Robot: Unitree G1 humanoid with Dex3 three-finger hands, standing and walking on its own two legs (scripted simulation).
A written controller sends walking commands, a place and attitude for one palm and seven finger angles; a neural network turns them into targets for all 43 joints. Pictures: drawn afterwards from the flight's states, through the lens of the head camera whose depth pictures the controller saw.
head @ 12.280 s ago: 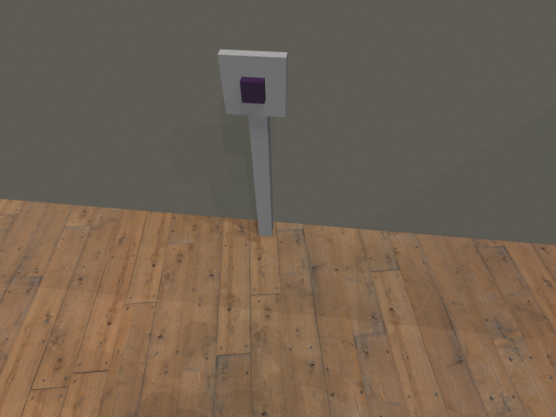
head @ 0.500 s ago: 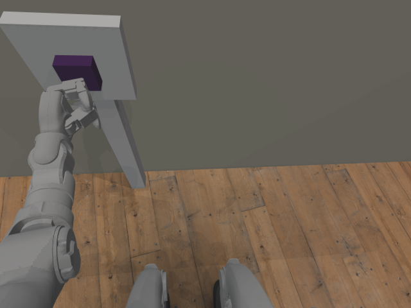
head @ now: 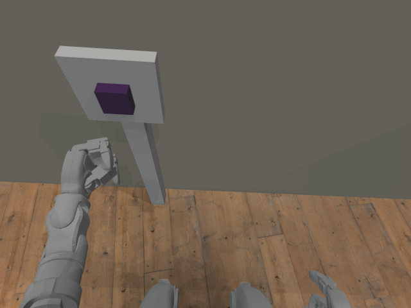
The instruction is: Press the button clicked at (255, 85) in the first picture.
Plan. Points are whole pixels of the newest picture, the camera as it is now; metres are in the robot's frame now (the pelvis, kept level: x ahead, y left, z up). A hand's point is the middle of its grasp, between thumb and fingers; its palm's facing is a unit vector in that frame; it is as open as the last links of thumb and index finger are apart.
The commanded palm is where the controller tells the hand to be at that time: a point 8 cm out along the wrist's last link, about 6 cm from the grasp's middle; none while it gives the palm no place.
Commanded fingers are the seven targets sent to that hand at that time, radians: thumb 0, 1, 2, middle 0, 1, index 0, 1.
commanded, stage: draw the hand back to the body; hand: left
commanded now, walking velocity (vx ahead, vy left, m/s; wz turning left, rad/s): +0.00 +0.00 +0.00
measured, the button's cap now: (116, 98) +0.51 +0.21 +0.06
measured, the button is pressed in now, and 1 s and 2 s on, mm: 0 0 0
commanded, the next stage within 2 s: step back with the hand held close in 1.58 s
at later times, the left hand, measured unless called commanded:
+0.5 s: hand (89, 182) +0.30 +0.20 +0.10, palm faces +0.04 -1.00 -0.03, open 3.1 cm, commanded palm +0.27 +0.25 +0.12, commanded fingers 0.00 0.90 0.90 -1.30 -1.50 -1.30 -1.50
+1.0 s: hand (19, 204) +0.24 +0.23 +0.18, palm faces +0.35 -0.88 -0.32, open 3.1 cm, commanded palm +0.19 +0.27 +0.21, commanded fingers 0.00 0.90 0.90 -1.30 -1.50 -1.30 -1.50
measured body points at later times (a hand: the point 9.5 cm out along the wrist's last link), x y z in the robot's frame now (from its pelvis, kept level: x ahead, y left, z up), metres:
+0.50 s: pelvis +0.00 -0.01 +0.03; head +0.03 -0.01 +0.48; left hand +0.29 +0.25 +0.11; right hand +0.12 -0.26 -0.07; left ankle +0.00 +0.11 -0.66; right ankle +0.00 -0.13 -0.66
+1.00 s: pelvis +0.02 -0.01 +0.07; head +0.01 -0.03 +0.52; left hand +0.21 +0.27 +0.20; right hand +0.22 -0.22 +0.00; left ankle +0.00 +0.11 -0.66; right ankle +0.00 -0.13 -0.66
